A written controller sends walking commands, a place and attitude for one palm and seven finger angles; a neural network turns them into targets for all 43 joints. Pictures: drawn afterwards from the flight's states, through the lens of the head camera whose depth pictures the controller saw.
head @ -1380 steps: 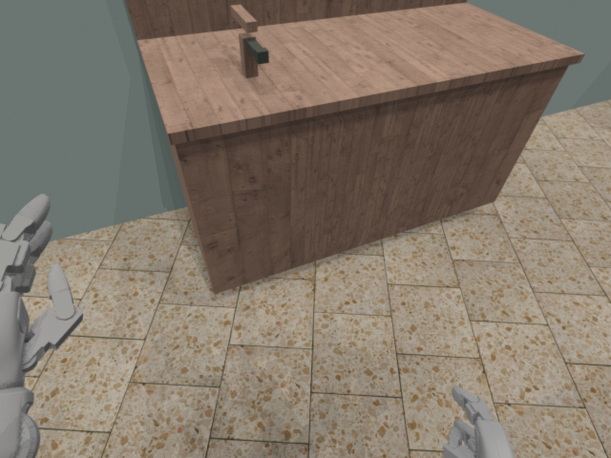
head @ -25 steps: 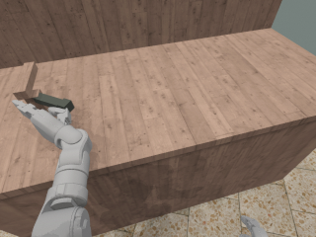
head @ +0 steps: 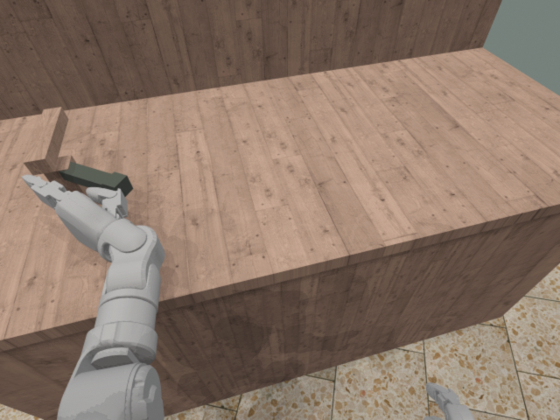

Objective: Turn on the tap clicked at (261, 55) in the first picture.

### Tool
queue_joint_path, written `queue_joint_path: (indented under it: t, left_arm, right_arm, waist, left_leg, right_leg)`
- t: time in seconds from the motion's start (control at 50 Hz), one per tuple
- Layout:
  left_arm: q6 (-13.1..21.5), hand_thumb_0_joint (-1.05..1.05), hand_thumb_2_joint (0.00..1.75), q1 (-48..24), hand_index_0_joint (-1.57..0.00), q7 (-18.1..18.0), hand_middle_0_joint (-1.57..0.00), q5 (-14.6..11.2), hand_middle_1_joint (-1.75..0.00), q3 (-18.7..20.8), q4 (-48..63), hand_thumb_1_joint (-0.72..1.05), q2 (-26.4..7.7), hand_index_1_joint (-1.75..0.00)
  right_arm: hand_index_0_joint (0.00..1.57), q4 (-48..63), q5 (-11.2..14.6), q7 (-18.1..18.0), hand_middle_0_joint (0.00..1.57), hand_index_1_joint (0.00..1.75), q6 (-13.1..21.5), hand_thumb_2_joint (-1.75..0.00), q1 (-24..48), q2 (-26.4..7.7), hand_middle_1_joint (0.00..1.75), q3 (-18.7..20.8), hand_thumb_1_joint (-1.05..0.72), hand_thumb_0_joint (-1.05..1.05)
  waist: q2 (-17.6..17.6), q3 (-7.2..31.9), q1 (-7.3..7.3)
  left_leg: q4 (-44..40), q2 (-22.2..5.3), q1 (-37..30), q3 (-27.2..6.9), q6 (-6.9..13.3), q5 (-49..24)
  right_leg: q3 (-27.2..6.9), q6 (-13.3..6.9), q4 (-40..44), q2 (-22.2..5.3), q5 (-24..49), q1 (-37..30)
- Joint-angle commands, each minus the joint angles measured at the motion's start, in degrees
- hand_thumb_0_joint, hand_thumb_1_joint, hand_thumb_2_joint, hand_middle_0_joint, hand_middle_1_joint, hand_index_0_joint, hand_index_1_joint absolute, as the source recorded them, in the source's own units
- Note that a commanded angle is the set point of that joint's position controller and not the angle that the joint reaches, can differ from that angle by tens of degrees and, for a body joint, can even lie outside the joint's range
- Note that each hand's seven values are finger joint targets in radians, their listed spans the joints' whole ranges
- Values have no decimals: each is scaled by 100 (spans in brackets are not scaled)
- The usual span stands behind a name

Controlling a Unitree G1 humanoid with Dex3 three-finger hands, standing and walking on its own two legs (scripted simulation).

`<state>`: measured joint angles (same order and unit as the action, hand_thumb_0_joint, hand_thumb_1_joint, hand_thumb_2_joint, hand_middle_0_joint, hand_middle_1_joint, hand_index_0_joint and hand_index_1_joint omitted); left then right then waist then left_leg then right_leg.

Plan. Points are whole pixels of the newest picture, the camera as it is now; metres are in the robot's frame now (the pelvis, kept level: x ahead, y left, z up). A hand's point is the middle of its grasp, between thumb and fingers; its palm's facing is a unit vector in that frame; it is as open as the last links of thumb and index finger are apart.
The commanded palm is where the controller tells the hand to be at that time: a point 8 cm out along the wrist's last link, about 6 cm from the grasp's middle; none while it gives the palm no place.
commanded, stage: push the lever round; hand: left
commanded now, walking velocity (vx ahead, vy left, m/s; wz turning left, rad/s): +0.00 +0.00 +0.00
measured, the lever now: (117, 186) +0.41 +0.29 +0.12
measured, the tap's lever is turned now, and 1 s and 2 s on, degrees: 53 53 53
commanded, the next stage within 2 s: none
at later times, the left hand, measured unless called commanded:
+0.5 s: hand (119, 196) +0.38 +0.27 +0.12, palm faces +0.88 -0.48 +0.00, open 8.6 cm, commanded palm +0.39 +0.27 +0.12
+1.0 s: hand (119, 197) +0.38 +0.27 +0.12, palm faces +0.88 -0.48 -0.01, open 8.6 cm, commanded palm +0.39 +0.27 +0.12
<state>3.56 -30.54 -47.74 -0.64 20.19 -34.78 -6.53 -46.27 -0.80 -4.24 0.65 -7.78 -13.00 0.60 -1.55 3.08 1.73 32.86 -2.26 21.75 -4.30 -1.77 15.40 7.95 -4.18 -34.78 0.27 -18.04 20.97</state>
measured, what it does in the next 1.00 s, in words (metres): stands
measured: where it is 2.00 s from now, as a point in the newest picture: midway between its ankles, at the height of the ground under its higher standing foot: outside the picture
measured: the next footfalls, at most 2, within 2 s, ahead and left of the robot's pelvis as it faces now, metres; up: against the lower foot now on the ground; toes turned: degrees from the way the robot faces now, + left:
none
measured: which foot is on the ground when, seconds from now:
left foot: down 0.00-1.00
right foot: down 0.00-1.00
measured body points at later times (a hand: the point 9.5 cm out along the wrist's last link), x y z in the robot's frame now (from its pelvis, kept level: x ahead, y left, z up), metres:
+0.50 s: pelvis -0.01 +0.01 +0.00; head +0.00 -0.01 +0.45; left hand +0.33 +0.29 +0.13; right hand +0.14 -0.24 -0.12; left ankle +0.02 +0.17 -0.73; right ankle +0.00 -0.07 -0.73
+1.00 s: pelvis -0.01 +0.01 +0.00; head +0.00 -0.01 +0.45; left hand +0.33 +0.29 +0.13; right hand +0.14 -0.24 -0.12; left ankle +0.02 +0.17 -0.73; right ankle +0.00 -0.07 -0.73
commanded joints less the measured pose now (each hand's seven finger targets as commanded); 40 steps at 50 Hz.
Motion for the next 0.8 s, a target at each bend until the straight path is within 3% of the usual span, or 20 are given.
queue_joint_path:
  t: [0.0, 0.04, 0.08, 0.12, 0.22, 0.3, 0.36, 0.38, 0.54, 0.58, 0.6, 0.64, 0.68, 0.72, 0.76, 0.78]
  left_arm:
    - [227, 0, 90, -3289, -15, 618, -15, 343, -15, -666, 1309, 90, -1133, -15]
    - [209, 0, 90, -3245, -15, 624, -15, 337, -15, -678, 1256, 90, -1086, -15]
    - [185, 0, 90, -3148, -15, 600, -15, 355, -15, -452, 1154, 90, -1293, -15]
    - [197, 0, 90, -3318, -15, 620, -15, 361, -15, -706, 1245, 90, -1054, -15]
    - [212, 0, 90, -3288, -15, 575, -15, 362, -15, -701, 1069, 90, -1072, -15]
    - [247, 0, 90, -3328, -15, 559, -15, 341, -15, -749, 1067, 90, -1040, -15]
    - [242, 0, 90, -3364, -15, 560, -15, 326, -15, -706, 1038, 90, -1114, -15]
    - [248, 0, 90, -3290, -15, 534, -15, 323, -15, -475, 993, 90, -1304, -15]
    - [242, 0, 90, -3350, -15, 583, -15, 292, -15, -731, 991, 90, -1088, -15]
    - [253, 0, 90, -3263, -15, 554, -15, 295, -15, -518, 991, 90, -1295, -15]
    - [239, 0, 90, -3336, -15, 588, -15, 309, -15, -737, 956, 90, -1116, -15]
    - [244, 0, 90, -3353, -15, 572, -15, 296, -15, -788, 970, 90, -1043, -15]
    - [241, 0, 90, -3291, -15, 549, -15, 292, -15, -587, 891, 90, -1246, -15]
    - [266, 0, 90, -3407, -15, 559, -15, 284, -15, -745, 1026, 90, -1103, -15]
    - [240, 0, 90, -3311, -15, 563, -15, 270, -15, -677, 931, 90, -1172, -15]
    - [231, 0, 90, -3221, -15, 549, -15, 290, -15, -473, 869, 90, -1365, -15]
  right_arm:
    - [20, 716, -13, -72, 20, 30, 227, -90, 489, -680, 30, 166, -90, 0]
    - [20, 721, -20, -66, 20, 30, 226, -90, 482, -669, 30, 173, -90, 0]
    - [20, 703, -24, -70, 20, 30, 201, -90, 481, -692, 30, 182, -90, 0]
    - [20, 731, -16, -51, 20, 30, 205, -90, 505, -657, 30, 167, -90, 0]
    - [20, 706, -15, -62, 20, 30, 219, -90, 509, -675, 30, 170, -90, 0]
    - [20, 709, -2, -63, 20, 30, 225, -90, 509, -679, 30, 162, -90, 0]
    - [20, 692, 0, -73, 20, 30, 207, -90, 497, -679, 30, 164, -90, 0]
    - [20, 675, -2, -86, 20, 30, 191, -90, 475, -694, 30, 173, -90, 0]
    - [20, 706, 7, -100, 20, 30, 163, -90, 500, -684, 30, 150, -90, 0]
    - [20, 704, 2, -116, 20, 30, 155, -90, 517, -704, 30, 163, -90, 0]
    - [20, 704, 23, -108, 20, 30, 153, -90, 527, -684, 30, 139, -90, 0]
    - [20, 711, 10, -101, 20, 30, 175, -90, 498, -685, 30, 146, -90, 0]
    - [20, 680, 18, -123, 20, 30, 158, -90, 499, -712, 30, 150, -90, 0]
    - [20, 705, 19, -114, 20, 30, 167, -90, 505, -681, 30, 144, -90, 0]
    - [20, 692, 22, -120, 20, 30, 151, -90, 483, -694, 30, 143, -90, 0]
    - [20, 667, 17, -131, 20, 30, 129, -90, 505, -711, 30, 157, -90, 0]
  waist:
    - [208, 1572, -456]
    - [294, 1532, -461]
    - [251, 1477, -426]
    - [160, 1443, -472]
    - [354, 1346, -480]
    - [255, 1356, -480]
    - [219, 1403, -471]
    - [301, 1437, -432]
    - [269, 1324, -494]
    - [347, 1376, -452]
    - [317, 1275, -487]
    - [303, 1316, -487]
    - [330, 1295, -456]
    - [279, 1376, -483]
    - [297, 1357, -474]
    - [312, 1328, -438]
  left_leg:
    - [-173, 247, -487, 412, 380, -354]
    - [-159, 252, -453, 414, 378, -362]
    - [-185, 253, -397, 394, 374, -340]
    - [-191, 257, -451, 413, 376, -307]
    - [-203, 247, -374, 417, 374, -68]
    - [-212, 254, -374, 420, 366, -2]
    - [-176, 246, -334, 441, 358, 6]
    - [-193, 250, -302, 413, 364, -36]
    - [-204, 236, -364, 448, 372, 10]
    - [-198, 242, -296, 434, 370, -12]
    - [-221, 232, -310, 433, 364, 25]
    - [-222, 239, -360, 438, 369, 35]
    - [-227, 252, -300, 426, 362, 52]
    - [-207, 244, -360, 451, 369, 23]
    - [-183, 238, -301, 457, 369, 16]
    - [-192, 242, -260, 439, 361, 29]
  right_leg:
    - [-871, 424, 913, -321, 674, -489]
    - [-868, 441, 912, -321, 749, -504]
    - [-849, 419, 924, -297, 637, -493]
    - [-833, 411, 921, -299, 583, -430]
    - [-828, 417, 997, -269, 71, -296]
    - [-832, 407, 994, -254, -33, -263]
    - [-893, 414, 1028, -281, -64, -319]
    - [-879, 405, 1020, -265, -18, -382]
    - [-876, 406, 1041, -261, -71, -272]
    - [-892, 414, 1058, -256, -113, -343]
    - [-859, 406, 1032, -262, -131, -263]
    - [-856, 405, 1041, -247, -132, -254]
    - [-876, 395, 1066, -241, -202, -281]
    - [-895, 410, 1053, -263, -118, -314]
    - [-951, 417, 1083, -287, -136, -348]
    - [-909, 408, 1081, -257, -203, -336]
